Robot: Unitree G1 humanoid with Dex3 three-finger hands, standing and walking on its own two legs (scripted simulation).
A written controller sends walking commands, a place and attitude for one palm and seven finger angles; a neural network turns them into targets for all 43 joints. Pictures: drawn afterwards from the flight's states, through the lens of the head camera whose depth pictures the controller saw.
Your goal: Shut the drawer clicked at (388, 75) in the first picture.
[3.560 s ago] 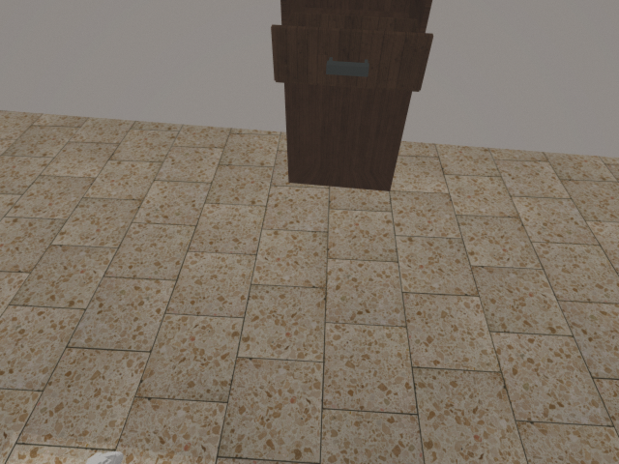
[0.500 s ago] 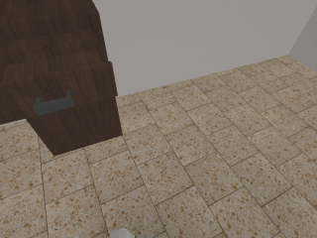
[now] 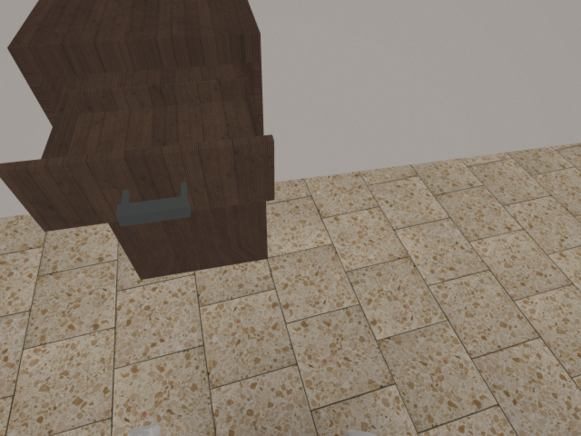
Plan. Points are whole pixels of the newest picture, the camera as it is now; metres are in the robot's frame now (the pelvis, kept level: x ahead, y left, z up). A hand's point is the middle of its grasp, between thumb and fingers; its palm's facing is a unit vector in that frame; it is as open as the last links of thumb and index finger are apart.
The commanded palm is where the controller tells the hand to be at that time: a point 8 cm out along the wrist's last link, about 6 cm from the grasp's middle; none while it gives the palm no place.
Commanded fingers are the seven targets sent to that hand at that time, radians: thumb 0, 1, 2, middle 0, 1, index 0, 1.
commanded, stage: turn to face it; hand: left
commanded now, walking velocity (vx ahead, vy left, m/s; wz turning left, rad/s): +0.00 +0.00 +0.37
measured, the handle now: (155, 201) +0.50 +0.27 -0.01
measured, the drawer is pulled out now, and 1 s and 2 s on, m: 0.30 0.30 0.30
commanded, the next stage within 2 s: take the last steps up to it in 0.24 s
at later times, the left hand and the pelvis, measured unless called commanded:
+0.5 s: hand out of the picture -0.04 +0.15 -0.16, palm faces +0.29 -0.93 -0.23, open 7.4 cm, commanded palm none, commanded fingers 0.00 0.90 0.90 -0.20 -0.30 -0.20 -0.30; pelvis -0.01 -0.04 +0.00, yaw +13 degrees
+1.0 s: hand out of the picture +0.10 +0.21 -0.17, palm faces +0.24 -0.96 -0.16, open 7.4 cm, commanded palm none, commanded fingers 0.00 0.90 0.90 -0.20 -0.30 -0.20 -0.30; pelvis +0.08 +0.02 +0.00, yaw +14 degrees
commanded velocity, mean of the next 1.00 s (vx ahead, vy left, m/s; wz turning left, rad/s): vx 0.20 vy -0.02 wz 0.10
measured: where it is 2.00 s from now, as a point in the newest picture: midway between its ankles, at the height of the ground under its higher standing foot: outside the picture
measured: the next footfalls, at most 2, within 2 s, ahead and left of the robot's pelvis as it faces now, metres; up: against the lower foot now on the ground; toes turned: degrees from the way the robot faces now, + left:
right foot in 0.14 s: +0.06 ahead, -0.14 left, +0.00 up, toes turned +3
left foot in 0.60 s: -0.02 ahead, +0.10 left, +0.00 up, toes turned +19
